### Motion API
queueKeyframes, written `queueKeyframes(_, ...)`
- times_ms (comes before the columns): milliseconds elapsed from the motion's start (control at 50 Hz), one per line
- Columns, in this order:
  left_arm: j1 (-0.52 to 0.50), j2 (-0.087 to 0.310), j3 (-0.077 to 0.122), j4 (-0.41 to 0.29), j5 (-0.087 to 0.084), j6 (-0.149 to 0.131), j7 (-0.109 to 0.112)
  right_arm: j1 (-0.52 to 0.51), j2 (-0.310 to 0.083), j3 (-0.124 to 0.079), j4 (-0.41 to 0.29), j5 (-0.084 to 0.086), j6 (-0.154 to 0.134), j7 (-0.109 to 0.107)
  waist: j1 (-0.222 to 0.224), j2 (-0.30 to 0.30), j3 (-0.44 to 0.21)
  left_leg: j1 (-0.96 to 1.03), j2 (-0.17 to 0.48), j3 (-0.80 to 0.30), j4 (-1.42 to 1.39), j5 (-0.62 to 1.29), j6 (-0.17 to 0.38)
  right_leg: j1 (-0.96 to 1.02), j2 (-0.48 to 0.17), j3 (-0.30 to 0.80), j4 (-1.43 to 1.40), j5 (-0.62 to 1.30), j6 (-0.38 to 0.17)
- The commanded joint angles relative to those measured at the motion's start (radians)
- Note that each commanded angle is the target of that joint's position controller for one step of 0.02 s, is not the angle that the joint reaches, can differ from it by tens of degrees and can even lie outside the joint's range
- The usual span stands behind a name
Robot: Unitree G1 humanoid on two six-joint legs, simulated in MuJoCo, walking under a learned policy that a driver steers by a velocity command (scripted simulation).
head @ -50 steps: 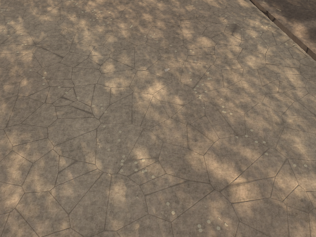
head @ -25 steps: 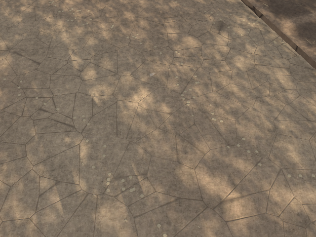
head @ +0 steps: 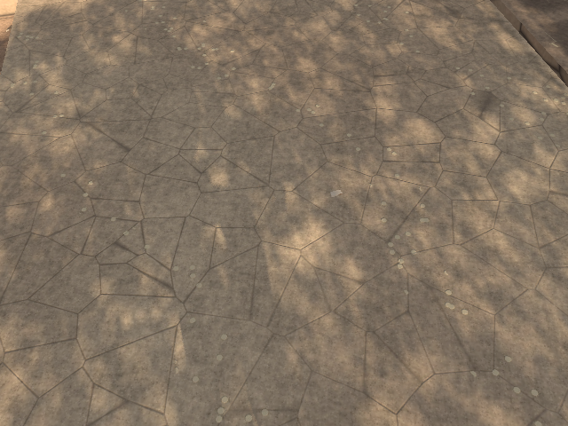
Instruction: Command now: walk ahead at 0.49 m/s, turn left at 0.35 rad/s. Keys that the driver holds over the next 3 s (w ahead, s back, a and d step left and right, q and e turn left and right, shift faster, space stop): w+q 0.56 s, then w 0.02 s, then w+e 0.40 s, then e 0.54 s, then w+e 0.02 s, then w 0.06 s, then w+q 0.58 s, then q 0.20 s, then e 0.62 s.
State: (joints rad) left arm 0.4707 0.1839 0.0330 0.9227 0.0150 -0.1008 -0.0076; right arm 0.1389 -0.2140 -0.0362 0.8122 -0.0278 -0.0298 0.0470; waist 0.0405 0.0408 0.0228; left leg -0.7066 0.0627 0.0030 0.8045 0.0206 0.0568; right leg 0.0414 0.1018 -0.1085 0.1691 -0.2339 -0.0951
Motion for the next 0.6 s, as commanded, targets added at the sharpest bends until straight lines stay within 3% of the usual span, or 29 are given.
queueKeyframes(20,0.053,0.107,0.016,-0.015,0.002,-0.015,0.017,-0.151,-0.029,0.003,-0.090,0.000,-0.015,0.006,0.017,-0.080,0.094,-0.009,-0.021,0.051,-0.109,0.039,0.013,-0.019,-0.295,0.055,-0.058,0.449,-0.048)
queueKeyframes(60,0.072,0.116,0.015,0.009,0.006,-0.010,0.027,-0.184,-0.026,0.006,-0.103,-0.001,-0.018,0.008,0.022,-0.084,0.097,0.017,-0.039,0.086,-0.173,-0.006,0.033,0.046,-0.310,0.026,-0.017,0.552,-0.041)
queueKeyframes(100,0.060,0.139,0.017,0.022,0.008,-0.005,0.038,-0.160,-0.034,0.001,-0.099,-0.002,-0.019,0.005,-0.001,-0.105,0.069,0.102,-0.086,0.132,-0.213,-0.095,0.067,0.096,-0.319,-0.010,0.086,0.832,-0.026)
queueKeyframes(140,0.049,0.173,0.024,0.033,0.013,0.008,0.049,-0.038,-0.062,-0.013,-0.065,-0.005,-0.021,-0.004,-0.057,-0.138,-0.013,0.249,-0.156,0.168,-0.232,-0.199,0.113,0.128,-0.326,-0.038,0.305,1.108,-0.015)
queueKeyframes(160,0.042,0.192,0.028,0.032,0.012,0.016,0.049,0.089,-0.089,-0.028,-0.026,-0.008,-0.028,-0.007,-0.109,-0.143,-0.084,0.405,-0.179,0.156,-0.284,-0.198,0.142,0.086,-0.324,-0.053,0.484,1.079,-0.011)
queueKeyframes(180,0.008,0.201,0.029,0.010,0.006,0.017,0.047,0.247,-0.143,-0.052,0.019,-0.024,-0.033,-0.016,-0.189,-0.117,-0.166,0.659,-0.113,0.045,-0.318,-0.211,0.194,-0.100,-0.311,-0.069,0.726,0.862,0.001)
queueKeyframes(200,0.036,0.116,0.010,-0.052,-0.020,0.008,0.028,0.333,-0.262,-0.089,0.017,-0.034,-0.027,-0.031,-0.175,0.095,-0.297,1.015,0.197,-0.418,-0.307,-0.240,0.346,-0.513,-0.177,-0.086,1.146,0.215,0.049)
queueKeyframes(220,-0.020,0.153,0.021,-0.082,-0.006,-0.003,0.020,0.314,-0.256,-0.089,0.015,0.006,-0.016,-0.028,-0.160,0.080,-0.360,1.074,0.302,-0.778,-0.464,-0.194,0.412,-0.713,-0.045,0.089,1.324,-0.277,0.055)
queueKeyframes(240,-0.130,0.165,0.024,-0.116,-0.001,-0.014,0.014,0.256,-0.239,-0.086,0.025,0.021,-0.010,-0.032,-0.142,0.004,-0.197,0.960,0.249,-0.605,-0.502,-0.207,0.364,-0.809,-0.124,0.167,1.279,-0.159,0.045)
queueKeyframes(260,-0.157,0.161,0.018,-0.128,-0.006,-0.025,0.010,0.196,-0.190,-0.075,0.019,0.023,-0.010,-0.034,-0.106,-0.042,-0.096,0.804,0.224,-0.498,-0.539,-0.138,0.322,-0.779,-0.162,0.153,1.189,-0.079,0.048)
queueKeyframes(280,-0.159,0.153,0.020,-0.123,0.002,-0.020,0.010,0.156,-0.156,-0.066,0.015,0.021,-0.013,-0.035,-0.063,-0.086,-0.029,0.680,0.174,-0.421,-0.562,-0.049,0.280,-0.724,-0.189,0.151,1.107,-0.064,0.057)
queueKeyframes(300,-0.144,0.143,0.018,-0.125,0.022,0.001,0.009,0.133,-0.133,-0.058,0.015,0.026,-0.018,-0.038,-0.025,-0.083,-0.004,0.591,0.126,-0.358,-0.579,0.012,0.255,-0.668,-0.204,0.152,1.053,-0.068,0.075)
queueKeyframes(340,-0.125,0.120,0.014,-0.126,0.040,0.040,0.001,0.139,-0.134,-0.054,0.015,0.029,-0.036,-0.037,-0.003,-0.056,-0.015,0.522,0.078,-0.295,-0.591,0.099,0.247,-0.613,-0.208,0.135,0.989,-0.066,0.104)
queueKeyframes(380,-0.177,0.115,0.013,-0.153,0.039,0.056,-0.004,0.168,-0.166,-0.061,0.023,0.030,-0.044,-0.037,-0.004,-0.034,-0.002,0.485,0.045,-0.262,-0.606,0.119,0.236,-0.633,-0.209,0.116,0.911,-0.002,0.125)
queueKeyframes(480,-0.401,0.124,0.009,-0.232,0.030,0.060,-0.010,0.284,-0.176,-0.063,0.041,0.031,-0.038,-0.039,-0.084,0.015,0.020,0.559,0.013,-0.279,-0.590,0.127,0.174,-0.721,-0.188,0.107,0.671,0.208,0.143)
queueKeyframes(560,-0.536,0.128,-0.001,-0.281,0.022,0.052,-0.016,0.355,-0.184,-0.064,0.046,0.020,-0.033,-0.049,-0.135,0.025,0.023,0.676,0.027,-0.327,-0.536,0.185,0.171,-0.744,-0.149,0.113,0.533,0.228,0.135)
queueKeyframes(600,-0.558,0.129,-0.007,-0.293,0.017,0.043,-0.020,0.364,-0.185,-0.061,0.049,0.013,-0.034,-0.057,-0.138,0.032,0.022,0.724,0.050,-0.327,-0.517,0.227,0.164,-0.711,-0.138,0.104,0.457,0.228,0.113)
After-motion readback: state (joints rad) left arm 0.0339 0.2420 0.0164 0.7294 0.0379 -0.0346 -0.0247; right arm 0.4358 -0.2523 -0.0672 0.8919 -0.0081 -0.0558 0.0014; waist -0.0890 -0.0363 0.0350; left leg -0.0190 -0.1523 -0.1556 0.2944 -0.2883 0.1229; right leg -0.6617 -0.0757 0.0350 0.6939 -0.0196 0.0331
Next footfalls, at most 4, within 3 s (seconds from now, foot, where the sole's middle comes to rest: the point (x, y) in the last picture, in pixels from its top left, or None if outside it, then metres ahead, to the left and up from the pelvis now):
0.18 left None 0.27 0.09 -0.78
0.72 right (306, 373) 0.62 0.02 -0.78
1.22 left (228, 301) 0.81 0.23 -0.78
1.68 right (305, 337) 0.71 0.02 -0.78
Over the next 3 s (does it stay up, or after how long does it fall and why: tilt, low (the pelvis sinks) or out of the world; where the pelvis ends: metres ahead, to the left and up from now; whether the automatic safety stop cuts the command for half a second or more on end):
stays up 1.09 0.15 0.00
